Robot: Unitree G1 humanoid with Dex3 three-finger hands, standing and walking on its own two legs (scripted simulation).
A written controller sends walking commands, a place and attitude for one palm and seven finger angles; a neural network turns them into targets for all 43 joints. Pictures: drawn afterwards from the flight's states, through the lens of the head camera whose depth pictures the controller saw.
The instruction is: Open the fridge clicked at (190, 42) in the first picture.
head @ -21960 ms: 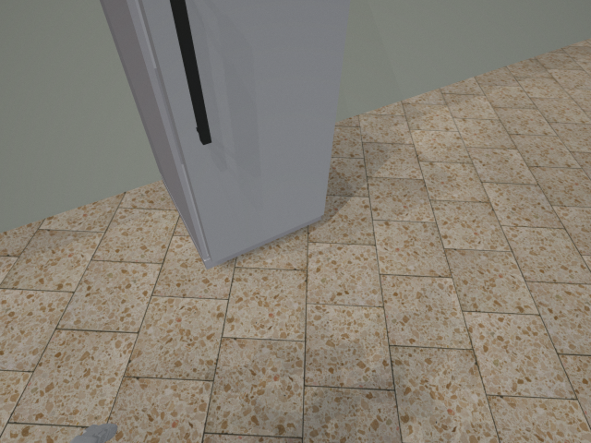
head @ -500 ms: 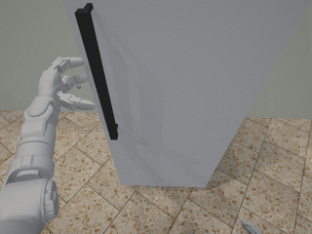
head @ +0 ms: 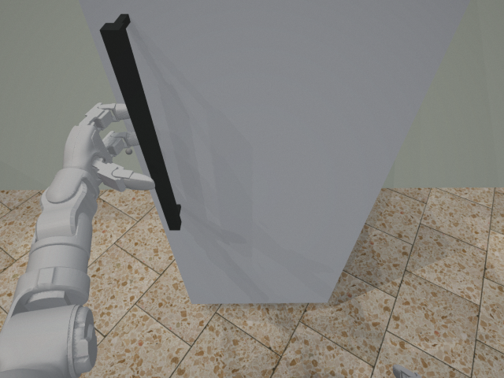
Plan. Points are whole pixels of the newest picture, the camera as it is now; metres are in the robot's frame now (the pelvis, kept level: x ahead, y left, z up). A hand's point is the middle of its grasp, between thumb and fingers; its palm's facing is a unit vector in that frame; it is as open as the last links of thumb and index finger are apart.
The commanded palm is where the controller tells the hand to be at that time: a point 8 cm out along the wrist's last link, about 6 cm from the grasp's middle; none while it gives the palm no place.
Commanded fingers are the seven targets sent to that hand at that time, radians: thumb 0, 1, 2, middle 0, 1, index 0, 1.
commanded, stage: move the hooked fingers beside the handle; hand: left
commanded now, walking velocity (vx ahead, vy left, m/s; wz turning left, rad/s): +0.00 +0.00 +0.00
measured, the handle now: (155, 147) +0.47 +0.18 +0.12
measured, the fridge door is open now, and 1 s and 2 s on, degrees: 0 0 0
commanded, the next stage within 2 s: none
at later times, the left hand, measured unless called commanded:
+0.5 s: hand (121, 149) +0.42 +0.21 +0.17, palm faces +0.05 -1.00 +0.01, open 13.9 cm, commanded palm +0.39 +0.27 +0.17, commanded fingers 0.00 -0.50 0.30 -0.30 -1.20 -0.30 -1.20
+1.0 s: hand (122, 146) +0.42 +0.22 +0.16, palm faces +0.04 -1.00 +0.00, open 13.9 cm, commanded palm +0.39 +0.27 +0.17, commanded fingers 0.00 -0.50 0.30 -0.30 -1.20 -0.30 -1.20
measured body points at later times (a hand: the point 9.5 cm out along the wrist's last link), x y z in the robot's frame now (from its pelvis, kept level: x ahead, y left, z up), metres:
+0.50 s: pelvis +0.00 +0.00 +0.00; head +0.01 -0.01 +0.45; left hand +0.41 +0.27 +0.17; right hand +0.10 -0.26 -0.10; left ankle +0.03 +0.11 -0.73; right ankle -0.04 -0.10 -0.73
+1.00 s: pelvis +0.00 +0.01 +0.00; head +0.02 +0.00 +0.45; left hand +0.42 +0.27 +0.17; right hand +0.11 -0.25 -0.11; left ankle +0.03 +0.11 -0.73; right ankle -0.04 -0.10 -0.73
